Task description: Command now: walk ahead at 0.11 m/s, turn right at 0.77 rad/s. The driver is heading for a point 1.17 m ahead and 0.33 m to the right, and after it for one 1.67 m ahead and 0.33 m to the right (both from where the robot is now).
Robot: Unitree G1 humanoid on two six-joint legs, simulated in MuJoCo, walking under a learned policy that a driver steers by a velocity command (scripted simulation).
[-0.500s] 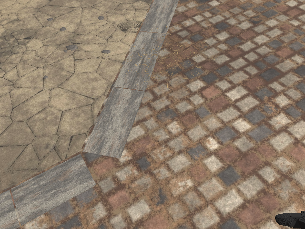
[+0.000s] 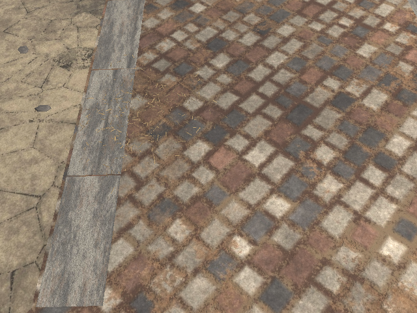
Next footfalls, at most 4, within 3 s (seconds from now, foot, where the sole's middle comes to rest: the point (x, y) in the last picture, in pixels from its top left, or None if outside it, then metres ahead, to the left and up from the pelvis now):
0.06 right None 0.20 -0.08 -0.77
0.52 left None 0.30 0.10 -0.77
0.94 right None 0.39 -0.31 -0.77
1.38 left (318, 185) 0.86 -0.36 -0.77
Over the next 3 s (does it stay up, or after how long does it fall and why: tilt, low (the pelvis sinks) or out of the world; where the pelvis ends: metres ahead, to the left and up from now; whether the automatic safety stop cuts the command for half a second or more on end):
stays up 1.37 -0.43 0.00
